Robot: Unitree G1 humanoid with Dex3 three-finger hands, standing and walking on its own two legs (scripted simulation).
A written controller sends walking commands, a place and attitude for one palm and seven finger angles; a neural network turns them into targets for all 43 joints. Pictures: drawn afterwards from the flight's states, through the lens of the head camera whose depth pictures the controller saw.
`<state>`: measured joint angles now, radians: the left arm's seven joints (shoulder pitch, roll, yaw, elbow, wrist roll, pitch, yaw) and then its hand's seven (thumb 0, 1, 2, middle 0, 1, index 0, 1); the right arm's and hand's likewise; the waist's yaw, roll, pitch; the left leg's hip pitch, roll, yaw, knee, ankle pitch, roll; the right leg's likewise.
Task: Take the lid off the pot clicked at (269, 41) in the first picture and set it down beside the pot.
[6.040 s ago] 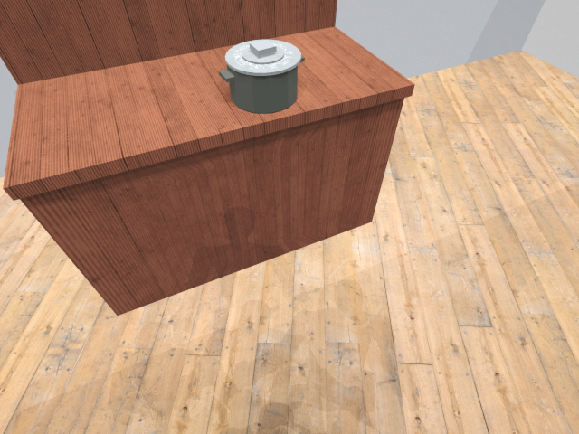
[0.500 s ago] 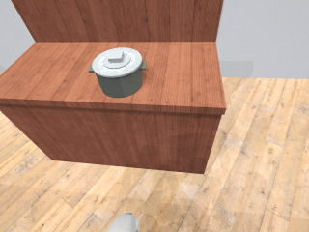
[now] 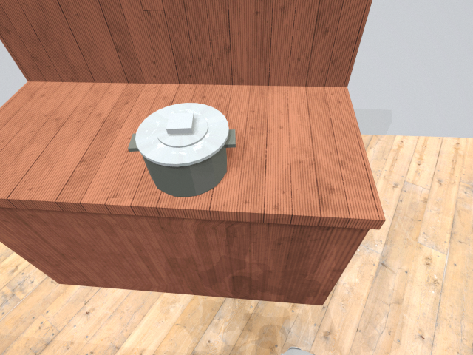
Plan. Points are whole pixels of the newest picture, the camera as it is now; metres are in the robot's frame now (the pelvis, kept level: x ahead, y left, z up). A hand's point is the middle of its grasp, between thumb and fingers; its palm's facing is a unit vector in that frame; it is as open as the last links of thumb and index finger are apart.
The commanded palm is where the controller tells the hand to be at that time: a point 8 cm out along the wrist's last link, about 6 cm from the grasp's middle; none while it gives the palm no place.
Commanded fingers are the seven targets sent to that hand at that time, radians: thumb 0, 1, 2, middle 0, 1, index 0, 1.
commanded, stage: come to a stop and stand still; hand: left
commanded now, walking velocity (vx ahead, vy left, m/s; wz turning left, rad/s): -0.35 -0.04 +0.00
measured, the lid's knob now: (180, 123) +0.56 +0.16 +0.08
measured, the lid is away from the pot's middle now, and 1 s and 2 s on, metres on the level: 0.00 0.00 0.00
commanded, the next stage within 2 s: look again from close up in 1.80 s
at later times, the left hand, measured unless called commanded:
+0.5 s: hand out of the picture +0.08 +0.24 -0.17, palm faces +0.02 -0.96 -0.29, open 7.3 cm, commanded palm none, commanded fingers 0.00 0.90 0.90 -0.20 -0.30 -0.20 -0.30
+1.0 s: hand out of the picture +0.00 +0.26 -0.17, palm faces +0.04 -0.98 -0.21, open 7.4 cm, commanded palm none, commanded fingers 0.00 0.90 0.90 -0.20 -0.30 -0.20 -0.30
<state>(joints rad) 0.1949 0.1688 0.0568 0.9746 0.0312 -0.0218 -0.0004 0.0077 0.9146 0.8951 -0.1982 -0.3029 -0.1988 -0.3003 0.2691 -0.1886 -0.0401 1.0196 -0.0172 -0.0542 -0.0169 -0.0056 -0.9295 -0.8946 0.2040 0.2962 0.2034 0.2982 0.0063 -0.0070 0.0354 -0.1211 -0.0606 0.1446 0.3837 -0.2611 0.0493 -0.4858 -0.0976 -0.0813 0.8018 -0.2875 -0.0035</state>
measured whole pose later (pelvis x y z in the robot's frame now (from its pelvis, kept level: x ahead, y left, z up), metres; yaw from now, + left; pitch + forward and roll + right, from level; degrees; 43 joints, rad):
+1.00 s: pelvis +0.01 +0.08 -0.01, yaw -1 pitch -1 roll +1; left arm 0.39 0.14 0.01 1.01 0.03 0.02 0.02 0.01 0.91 0.89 -0.20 -0.30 -0.20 -0.30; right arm 0.30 -0.19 -0.03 0.97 -0.01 0.02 -0.01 0.01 -0.91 -0.89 0.20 0.30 0.20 0.30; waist 0.01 0.02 0.02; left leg -0.24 -0.05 0.06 0.56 -0.30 0.06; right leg -0.37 -0.03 0.13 0.56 -0.20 0.01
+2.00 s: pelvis +0.09 +0.06 +0.00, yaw +0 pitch -1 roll +0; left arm 0.26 0.16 0.00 1.05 0.01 0.00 0.03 0.01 0.92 0.89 -0.20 -0.30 -0.20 -0.30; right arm 0.27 -0.15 -0.01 1.09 -0.01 -0.02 -0.04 0.01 -0.91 -0.89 0.20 0.30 0.20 0.30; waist -0.01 0.01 0.05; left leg -0.08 0.00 0.01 0.44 -0.34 0.01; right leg -0.22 0.02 0.08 0.47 -0.25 0.02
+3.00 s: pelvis +0.07 +0.08 +0.00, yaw +4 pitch -1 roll +0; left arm 0.41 0.19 -0.05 0.40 0.01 0.05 0.15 0.03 0.94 0.89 -0.28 -0.39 -0.28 -0.39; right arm 0.34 -0.22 0.00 0.92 0.03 -0.21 -0.02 0.03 -0.92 -0.89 0.20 0.30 0.20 0.30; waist 0.00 0.03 0.00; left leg -0.15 -0.06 -0.03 0.50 -0.34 0.04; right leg -0.24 -0.05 0.04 0.50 -0.25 0.04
